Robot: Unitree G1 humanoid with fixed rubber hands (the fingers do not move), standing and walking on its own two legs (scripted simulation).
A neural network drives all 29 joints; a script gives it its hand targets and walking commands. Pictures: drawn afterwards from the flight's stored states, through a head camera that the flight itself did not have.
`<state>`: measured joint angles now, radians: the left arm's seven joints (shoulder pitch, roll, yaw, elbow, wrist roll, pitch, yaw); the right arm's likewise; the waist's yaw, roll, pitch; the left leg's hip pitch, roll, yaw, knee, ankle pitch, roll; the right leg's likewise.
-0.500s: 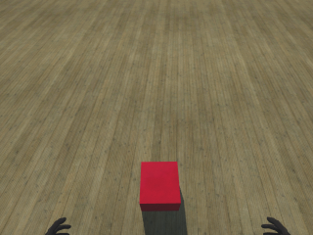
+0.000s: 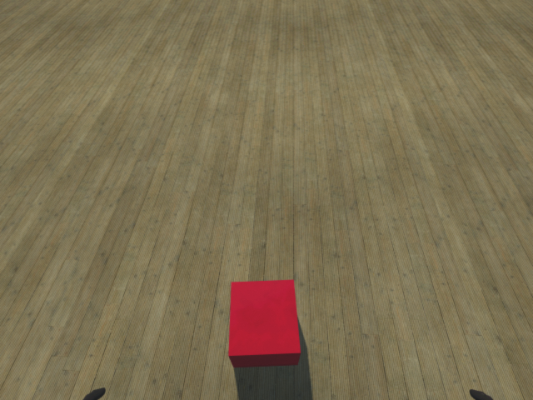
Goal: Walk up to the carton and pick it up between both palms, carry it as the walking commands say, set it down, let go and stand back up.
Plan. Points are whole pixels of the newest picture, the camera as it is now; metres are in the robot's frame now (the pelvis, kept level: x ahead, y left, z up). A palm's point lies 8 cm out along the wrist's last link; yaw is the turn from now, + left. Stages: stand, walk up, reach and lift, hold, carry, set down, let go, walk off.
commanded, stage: walk up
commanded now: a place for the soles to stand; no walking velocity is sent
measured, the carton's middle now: (264, 323) +0.44 +0.05 -0.69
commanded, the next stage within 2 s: reach and lift in 1.74 s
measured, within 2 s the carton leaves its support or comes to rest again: neither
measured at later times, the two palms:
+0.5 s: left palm out of the picture +0.12 +0.30 -0.11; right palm out of the picture +0.07 -0.33 -0.11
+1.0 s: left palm out of the picture +0.11 +0.31 -0.11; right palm out of the picture +0.07 -0.32 -0.10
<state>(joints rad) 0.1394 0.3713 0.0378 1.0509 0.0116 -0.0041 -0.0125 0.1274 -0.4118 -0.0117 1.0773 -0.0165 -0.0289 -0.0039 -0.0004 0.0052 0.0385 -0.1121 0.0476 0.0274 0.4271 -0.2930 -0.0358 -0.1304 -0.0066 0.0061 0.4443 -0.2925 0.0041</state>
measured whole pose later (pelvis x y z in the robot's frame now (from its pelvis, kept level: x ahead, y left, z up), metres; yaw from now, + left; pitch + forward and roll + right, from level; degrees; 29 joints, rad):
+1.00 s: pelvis +0.01 +0.00 +0.00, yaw -1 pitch -3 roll +0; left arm 0.11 0.37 0.03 1.00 0.01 0.00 -0.01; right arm 0.16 -0.40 -0.01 1.05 -0.02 -0.01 0.00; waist 0.00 -0.01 0.08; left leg -0.13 0.02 0.01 0.47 -0.28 -0.01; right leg -0.16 -0.03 -0.05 0.46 -0.25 0.01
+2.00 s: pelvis +0.00 +0.00 -0.01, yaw -1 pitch +4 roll +0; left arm 0.03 0.29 0.16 0.60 0.10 0.21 -0.08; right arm 0.05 -0.27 -0.11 0.59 -0.08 0.23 0.04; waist 0.02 0.00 0.16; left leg -0.34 0.02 0.01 0.59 -0.31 -0.02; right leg -0.38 -0.03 -0.04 0.59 -0.27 0.00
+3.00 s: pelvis -0.06 +0.01 -0.11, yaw -1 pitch +41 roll +1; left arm -1.04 0.30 0.33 0.92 -0.01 0.16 -0.03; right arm -1.06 -0.25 -0.25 0.86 -0.01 0.20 -0.06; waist 0.04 -0.01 0.00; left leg -1.43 0.00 -0.01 1.06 -0.34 -0.02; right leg -1.46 0.00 0.03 1.04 -0.29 0.02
